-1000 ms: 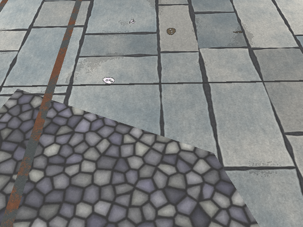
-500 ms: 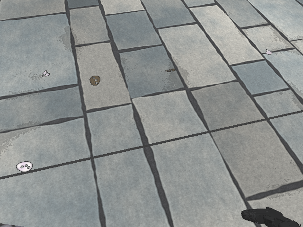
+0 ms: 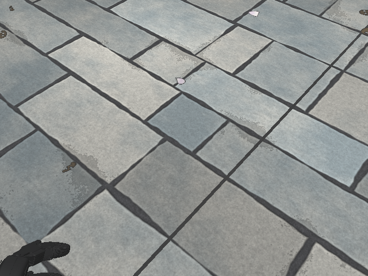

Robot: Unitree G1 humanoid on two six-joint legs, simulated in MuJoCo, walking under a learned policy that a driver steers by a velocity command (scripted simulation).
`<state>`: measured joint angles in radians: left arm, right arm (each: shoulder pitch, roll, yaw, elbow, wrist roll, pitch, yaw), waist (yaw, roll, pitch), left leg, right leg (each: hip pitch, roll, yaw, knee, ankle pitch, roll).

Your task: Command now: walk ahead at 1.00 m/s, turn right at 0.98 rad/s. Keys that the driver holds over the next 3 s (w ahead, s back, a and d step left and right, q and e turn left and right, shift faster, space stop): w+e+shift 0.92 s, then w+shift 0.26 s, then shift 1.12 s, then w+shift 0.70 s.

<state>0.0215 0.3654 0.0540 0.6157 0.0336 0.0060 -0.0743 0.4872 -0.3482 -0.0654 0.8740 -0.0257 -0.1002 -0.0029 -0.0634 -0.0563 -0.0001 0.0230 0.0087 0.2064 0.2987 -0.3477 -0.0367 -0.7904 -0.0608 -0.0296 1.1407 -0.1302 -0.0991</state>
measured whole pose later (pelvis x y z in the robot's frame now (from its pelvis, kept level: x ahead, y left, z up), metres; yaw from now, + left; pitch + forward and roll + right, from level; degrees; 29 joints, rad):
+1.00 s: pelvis +0.84 -0.30 -0.03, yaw -57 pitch +1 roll +2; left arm -0.06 0.31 0.01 0.57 0.03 -0.01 -0.08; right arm 0.53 -0.27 -0.04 0.89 -0.03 -0.06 -0.01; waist -0.06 -0.03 0.05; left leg 0.25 0.06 0.32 0.45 -0.41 -0.07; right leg -0.62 0.05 -0.13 0.71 -0.14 -0.21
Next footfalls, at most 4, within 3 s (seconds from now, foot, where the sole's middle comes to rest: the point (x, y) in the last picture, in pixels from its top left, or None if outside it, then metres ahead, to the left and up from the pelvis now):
0.18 right None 0.34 -0.06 -0.77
0.56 left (184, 200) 0.79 -0.02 -0.77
1.02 right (284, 166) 0.93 -0.47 -0.77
1.42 left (330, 113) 1.24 -0.78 -0.77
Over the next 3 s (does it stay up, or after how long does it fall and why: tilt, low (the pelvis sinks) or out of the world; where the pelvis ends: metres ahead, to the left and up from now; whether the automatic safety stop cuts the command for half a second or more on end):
stays up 1.27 -1.04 -0.02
